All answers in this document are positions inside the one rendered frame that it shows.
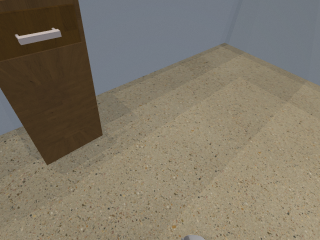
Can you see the drawer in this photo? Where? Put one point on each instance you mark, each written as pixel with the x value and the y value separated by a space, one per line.
pixel 36 20

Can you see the handle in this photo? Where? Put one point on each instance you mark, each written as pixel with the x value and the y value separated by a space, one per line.
pixel 39 36

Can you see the cabinet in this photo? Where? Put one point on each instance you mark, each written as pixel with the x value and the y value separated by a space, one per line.
pixel 52 91

